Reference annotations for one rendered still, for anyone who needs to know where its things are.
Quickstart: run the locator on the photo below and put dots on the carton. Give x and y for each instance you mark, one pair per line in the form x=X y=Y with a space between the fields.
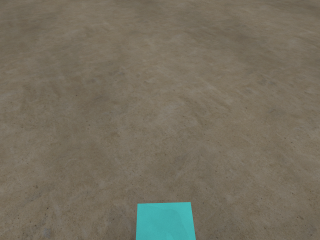
x=165 y=221

